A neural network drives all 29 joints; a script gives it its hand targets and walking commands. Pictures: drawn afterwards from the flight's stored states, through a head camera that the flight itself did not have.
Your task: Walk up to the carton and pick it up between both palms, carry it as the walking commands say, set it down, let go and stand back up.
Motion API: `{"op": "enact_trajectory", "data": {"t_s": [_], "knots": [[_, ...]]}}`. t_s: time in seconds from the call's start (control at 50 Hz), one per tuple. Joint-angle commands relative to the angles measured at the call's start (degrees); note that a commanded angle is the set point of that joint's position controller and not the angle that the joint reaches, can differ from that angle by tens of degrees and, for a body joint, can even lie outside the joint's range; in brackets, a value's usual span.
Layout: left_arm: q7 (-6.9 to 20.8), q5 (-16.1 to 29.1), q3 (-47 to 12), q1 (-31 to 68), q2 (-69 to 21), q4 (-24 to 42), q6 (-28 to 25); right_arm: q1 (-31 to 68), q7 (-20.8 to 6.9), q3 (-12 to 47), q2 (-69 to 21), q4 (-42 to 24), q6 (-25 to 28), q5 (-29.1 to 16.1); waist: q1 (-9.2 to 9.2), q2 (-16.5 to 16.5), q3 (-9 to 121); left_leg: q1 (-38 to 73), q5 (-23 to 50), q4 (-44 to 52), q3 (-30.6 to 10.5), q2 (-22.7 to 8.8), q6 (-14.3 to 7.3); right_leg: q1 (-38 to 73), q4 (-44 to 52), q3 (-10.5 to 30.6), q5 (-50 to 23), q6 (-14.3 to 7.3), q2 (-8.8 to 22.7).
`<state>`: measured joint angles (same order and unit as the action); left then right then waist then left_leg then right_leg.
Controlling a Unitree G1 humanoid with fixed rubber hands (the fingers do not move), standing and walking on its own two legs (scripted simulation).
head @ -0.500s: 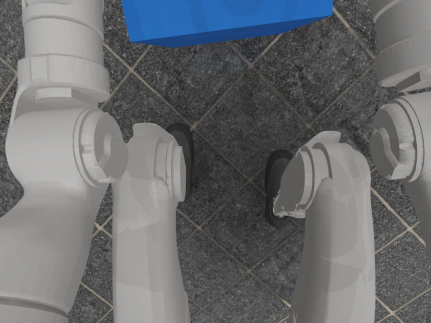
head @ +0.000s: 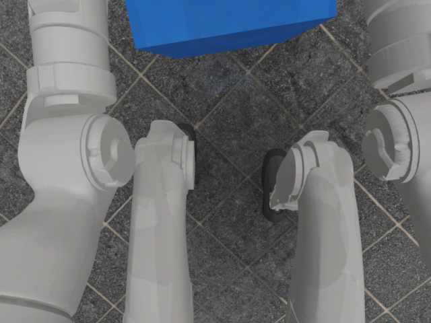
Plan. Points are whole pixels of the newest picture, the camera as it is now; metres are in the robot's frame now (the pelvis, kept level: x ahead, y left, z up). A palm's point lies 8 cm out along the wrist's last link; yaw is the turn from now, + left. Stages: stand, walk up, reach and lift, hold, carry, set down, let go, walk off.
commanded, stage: reach and lift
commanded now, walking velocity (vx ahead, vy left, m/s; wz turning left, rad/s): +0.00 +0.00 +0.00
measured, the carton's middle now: out of the picture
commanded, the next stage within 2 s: none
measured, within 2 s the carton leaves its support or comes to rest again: neither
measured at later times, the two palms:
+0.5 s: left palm out of the picture +0.54 +0.21 +0.01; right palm out of the picture +0.58 -0.07 +0.01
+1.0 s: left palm out of the picture +0.51 +0.21 +0.08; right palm out of the picture +0.55 -0.08 +0.08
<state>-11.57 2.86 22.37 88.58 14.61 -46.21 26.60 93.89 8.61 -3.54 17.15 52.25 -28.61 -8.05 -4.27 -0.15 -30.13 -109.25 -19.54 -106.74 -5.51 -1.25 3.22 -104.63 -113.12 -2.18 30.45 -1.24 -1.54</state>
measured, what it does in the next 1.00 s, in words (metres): rises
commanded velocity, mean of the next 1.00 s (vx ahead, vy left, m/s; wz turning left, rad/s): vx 0.00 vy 0.00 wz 0.00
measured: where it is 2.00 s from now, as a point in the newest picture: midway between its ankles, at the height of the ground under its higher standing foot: (228, 185)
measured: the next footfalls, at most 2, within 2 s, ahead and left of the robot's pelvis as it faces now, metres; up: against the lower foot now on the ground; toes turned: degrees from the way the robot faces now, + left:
none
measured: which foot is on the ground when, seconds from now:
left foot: down 0.00-1.00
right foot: down 0.00-1.00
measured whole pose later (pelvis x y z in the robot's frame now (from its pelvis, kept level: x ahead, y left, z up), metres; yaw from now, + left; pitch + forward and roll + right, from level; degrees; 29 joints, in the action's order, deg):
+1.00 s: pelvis -0.01 +0.00 +0.11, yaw +1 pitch +12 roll -1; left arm -11.6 0.8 19.9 76.7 11.1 -43.0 28.9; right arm 81.4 7.7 -5.4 13.5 50.2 -28.8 -6.6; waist -4.3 -0.2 -30.0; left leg -82.1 -17.0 -87.4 -5.8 -0.4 3.6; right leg -77.9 -93.1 -2.2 27.0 -1.2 -1.5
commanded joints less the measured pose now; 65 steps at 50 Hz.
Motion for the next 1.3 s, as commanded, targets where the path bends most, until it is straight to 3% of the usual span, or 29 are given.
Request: {"op": "enact_trajectory", "data": {"t_s": [0.0,0.1,0.2,0.26,0.42,0.54,0.64,0.66,0.68,0.82,0.88,1.04,1.28], "knots": [[23.0,5.6,-22.7,40.3,-68.7,15.7,2.2,43.6,-21.4,10.6,-69.4,-27.0,4.0,-4.6,-5.21,1.2,150.5,55.2,8.8,9.8,13.8,8.5,-1.4,43.0,18.9,-0.2,-10.9,1.6,-8.0],[23.4,5.3,-23.2,38.7,-70.3,15.7,2.4,42.1,-21.7,10.3,-70.1,-27.3,4.0,-3.8,-4.32,1.3,150.3,56.8,8.4,12.1,13.4,8.8,-1.5,44.7,20.9,0.0,-10.9,1.5,-8.1],[23.5,4.9,-23.5,37.5,-70.2,15.7,2.5,41.8,-21.7,11.0,-71.2,-28.1,4.0,-4.0,-4.8,1.6,150.8,57.7,8.9,13.5,13.4,9.0,-1.4,46.9,22.6,0.6,-11.3,1.7,-8.2],[23.5,6.1,-25.3,37.8,-71.7,18.8,2.7,42.0,-21.5,12.1,-71.5,-31.0,4.0,-4.8,-4.21,0.8,156.0,62.8,10.1,14.9,13.1,9.4,-1.3,50.8,23.8,0.6,-12.5,1.6,-8.5],[23.2,5.9,-26.1,36.0,-73.4,17.4,3.0,39.3,-21.8,11.2,-71.8,-29.0,3.9,-3.7,-3.07,0.2,152.2,65.0,7.6,18.0,12.0,9.4,-0.9,50.3,26.5,0.9,-9.8,1.2,-8.5],[23.2,5.9,-26.6,33.9,-75.3,18.0,2.9,38.3,-21.9,11.8,-73.2,-29.5,4.2,-4.1,-3.26,-0.1,152.5,68.1,7.7,20.5,11.7,9.4,-0.8,53.5,29.2,1.6,-9.8,1.2,-8.4],[23.3,6.4,-28.0,33.5,-76.5,19.0,2.7,35.9,-22.3,10.9,-73.3,-28.3,4.5,-3.3,-1.73,-1.1,151.2,70.4,6.9,22.7,10.9,9.2,-0.3,53.6,31.2,1.9,-9.1,0.9,-8.4],[23.2,6.3,-27.8,33.5,-76.0,19.7,2.6,36.7,-22.3,11.8,-74.2,-29.2,4.5,-3.9,-2.92,-0.5,151.9,71.0,7.2,23.1,11.0,9.3,-0.6,54.7,31.5,2.0,-9.2,1.1,-8.4],[23.2,6.3,-28.1,33.5,-76.2,19.7,2.7,35.7,-22.3,11.3,-73.9,-28.2,4.4,-3.4,-2.01,-1.0,151.0,71.0,6.4,23.4,10.8,9.1,-0.3,54.3,31.8,2.0,-8.9,0.9,-8.4],[23.2,6.7,-28.9,31.8,-78.4,19.6,2.7,34.6,-22.5,11.2,-74.2,-28.0,4.8,-3.3,-1.48,-1.4,149.2,74.5,4.4,26.9,10.0,9.1,-0.2,56.1,35.0,2.4,-6.9,0.7,-8.2],[23.4,6.7,-29.0,31.0,-78.1,20.1,2.6,34.9,-22.4,12.4,-75.3,-29.9,4.8,-3.7,-2.44,-0.3,150.4,75.7,5.9,28.0,10.3,9.3,-0.6,59.5,36.7,2.9,-8.1,0.9,-8.1],[23.9,6.3,-29.6,29.2,-79.4,19.8,2.3,32.0,-22.5,11.3,-76.6,-28.3,5.0,-2.8,-1.12,-0.2,146.1,77.1,3.8,32.1,9.5,9.1,-0.7,62.1,40.9,3.6,-6.4,1.0,-7.9],[24.7,5.9,-30.8,26.0,-80.6,21.1,2.0,29.8,-22.9,12.3,-78.4,-30.2,5.4,-2.4,-1.59,0.1,145.0,83.0,3.8,38.6,8.9,9.1,-1.0,69.4,47.8,4.9,-6.6,1.0,-7.5]]}}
